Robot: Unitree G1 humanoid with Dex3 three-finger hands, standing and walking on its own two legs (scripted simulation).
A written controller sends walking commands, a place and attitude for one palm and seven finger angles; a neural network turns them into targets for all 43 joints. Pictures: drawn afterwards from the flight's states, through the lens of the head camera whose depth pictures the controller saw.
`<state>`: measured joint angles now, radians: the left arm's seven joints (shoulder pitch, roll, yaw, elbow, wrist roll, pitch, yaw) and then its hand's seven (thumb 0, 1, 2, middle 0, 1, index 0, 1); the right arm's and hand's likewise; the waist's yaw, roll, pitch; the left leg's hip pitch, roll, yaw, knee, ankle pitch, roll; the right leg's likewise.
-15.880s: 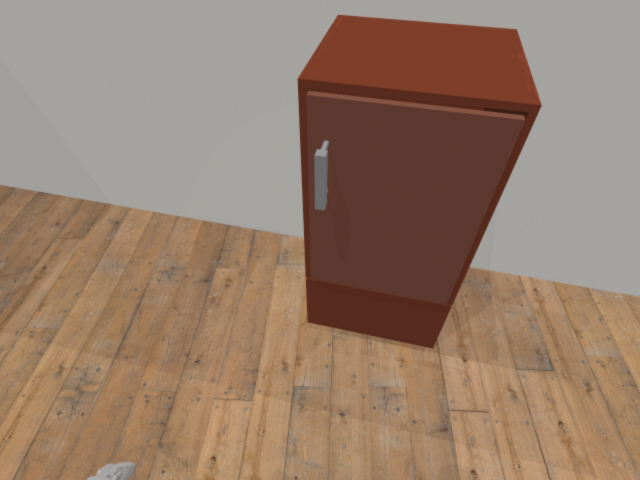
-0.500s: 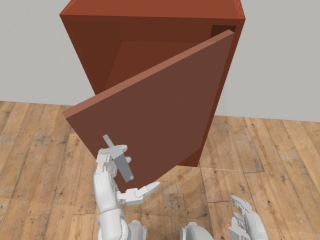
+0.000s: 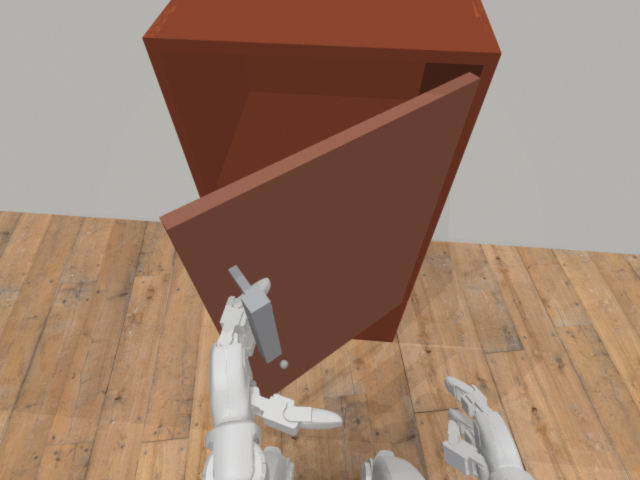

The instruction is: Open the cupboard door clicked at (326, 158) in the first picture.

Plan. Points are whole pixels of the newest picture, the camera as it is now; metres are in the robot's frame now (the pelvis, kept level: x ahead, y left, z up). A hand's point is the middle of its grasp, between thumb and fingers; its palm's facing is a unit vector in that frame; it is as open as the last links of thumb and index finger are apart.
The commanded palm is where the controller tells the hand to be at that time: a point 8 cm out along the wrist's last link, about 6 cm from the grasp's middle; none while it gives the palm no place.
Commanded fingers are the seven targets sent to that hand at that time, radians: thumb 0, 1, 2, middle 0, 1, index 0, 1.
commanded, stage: slide the hand sideways off the handle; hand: left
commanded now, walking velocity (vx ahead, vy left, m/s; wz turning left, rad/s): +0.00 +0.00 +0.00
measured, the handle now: (254, 315) +0.31 +0.10 +0.04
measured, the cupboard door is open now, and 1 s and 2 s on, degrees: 41 44 44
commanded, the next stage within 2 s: draw the hand back to the body in 1.14 s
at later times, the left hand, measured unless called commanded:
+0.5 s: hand (265, 403) +0.21 +0.07 +0.04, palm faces -0.12 -0.99 +0.03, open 16.0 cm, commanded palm +0.18 +0.13 +0.04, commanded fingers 0.00 -0.50 0.30 -0.15 -0.30 -0.15 -0.30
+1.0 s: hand (210, 443) +0.17 +0.12 +0.04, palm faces -0.03 -1.00 +0.00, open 16.2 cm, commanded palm +0.13 +0.18 +0.04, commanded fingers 0.00 -0.50 0.30 -0.15 -0.30 -0.15 -0.30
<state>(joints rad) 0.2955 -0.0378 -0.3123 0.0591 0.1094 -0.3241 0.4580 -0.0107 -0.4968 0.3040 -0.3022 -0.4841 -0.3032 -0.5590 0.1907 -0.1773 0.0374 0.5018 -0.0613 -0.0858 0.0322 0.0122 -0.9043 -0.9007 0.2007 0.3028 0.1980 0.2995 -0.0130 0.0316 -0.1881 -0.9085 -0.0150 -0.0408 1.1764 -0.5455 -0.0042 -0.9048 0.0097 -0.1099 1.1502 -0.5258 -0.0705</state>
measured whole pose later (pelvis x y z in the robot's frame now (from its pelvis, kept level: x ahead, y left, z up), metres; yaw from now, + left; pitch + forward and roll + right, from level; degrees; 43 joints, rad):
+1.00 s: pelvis +0.00 +0.02 -0.02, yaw -1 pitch +17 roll -2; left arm 0.69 0.13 -0.15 -0.27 -0.08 -0.44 -0.04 -0.01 -0.50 0.30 -0.16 -0.30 -0.18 -0.32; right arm 0.23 -0.20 0.00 0.36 0.00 -0.03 -0.01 0.01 -0.90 -0.90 0.20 0.30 0.20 0.30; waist 0.03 0.03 -0.19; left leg -1.01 -0.01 -0.02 1.31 -0.60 0.02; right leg -1.00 0.01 -0.10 1.27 -0.57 -0.05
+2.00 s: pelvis +0.02 +0.04 +0.05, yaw -2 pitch +5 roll -2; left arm 0.73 0.32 0.10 -0.52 -0.06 0.02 0.12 -0.01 -0.16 0.45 -0.17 -0.30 -0.17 -0.30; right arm 0.32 -0.21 0.04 0.40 0.03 -0.02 -0.12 0.01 -0.90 -0.90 0.20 0.30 0.20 0.30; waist 0.05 0.07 -0.15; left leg -0.50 -0.02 0.00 0.88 -0.47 0.05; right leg -0.48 0.02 -0.05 0.81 -0.41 -0.01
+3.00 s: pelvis +0.03 +0.02 +0.10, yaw -2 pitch -4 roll -1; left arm 0.46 0.35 0.34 -0.40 -0.07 -0.06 0.11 0.02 0.89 0.90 -0.21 -0.30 -0.21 -0.30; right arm 0.20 -0.23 0.03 0.61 0.01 -0.08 -0.07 0.01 -0.90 -0.90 0.20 0.30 0.20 0.30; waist 0.07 0.07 0.00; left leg -0.11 0.00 0.01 0.46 -0.28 0.02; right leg -0.10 0.05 -0.04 0.39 -0.22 -0.04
